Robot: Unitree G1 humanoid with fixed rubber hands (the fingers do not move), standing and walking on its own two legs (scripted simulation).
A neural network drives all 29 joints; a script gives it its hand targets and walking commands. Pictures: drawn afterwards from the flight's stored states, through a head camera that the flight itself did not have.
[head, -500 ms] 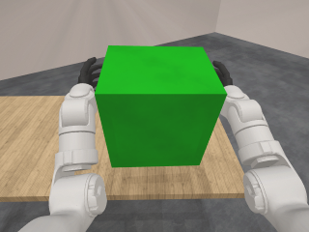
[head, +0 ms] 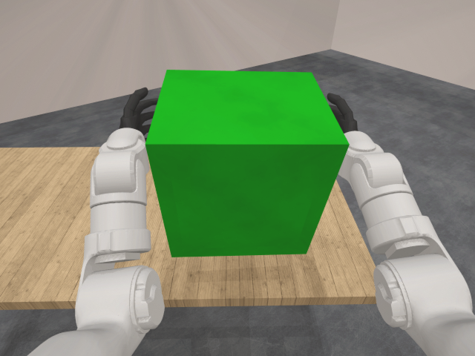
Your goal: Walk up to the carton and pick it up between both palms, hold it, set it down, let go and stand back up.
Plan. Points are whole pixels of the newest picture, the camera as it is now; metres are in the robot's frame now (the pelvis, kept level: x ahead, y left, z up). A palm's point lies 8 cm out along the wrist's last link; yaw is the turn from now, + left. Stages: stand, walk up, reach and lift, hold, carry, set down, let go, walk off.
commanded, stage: hold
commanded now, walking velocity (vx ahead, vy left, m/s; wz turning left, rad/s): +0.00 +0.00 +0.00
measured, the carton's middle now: (240, 166) +0.38 +0.01 +0.17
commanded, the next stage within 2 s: none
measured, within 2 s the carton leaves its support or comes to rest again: neither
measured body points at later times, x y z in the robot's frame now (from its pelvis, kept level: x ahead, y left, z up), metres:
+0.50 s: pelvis +0.00 +0.00 +0.00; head -0.08 +0.02 +0.44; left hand +0.38 +0.18 +0.25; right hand +0.39 -0.16 +0.23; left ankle +0.03 +0.14 -0.75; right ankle +0.01 -0.13 -0.75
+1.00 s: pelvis +0.00 +0.00 +0.00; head -0.08 +0.02 +0.44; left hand +0.38 +0.18 +0.25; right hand +0.39 -0.16 +0.23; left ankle +0.03 +0.14 -0.75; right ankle +0.01 -0.13 -0.75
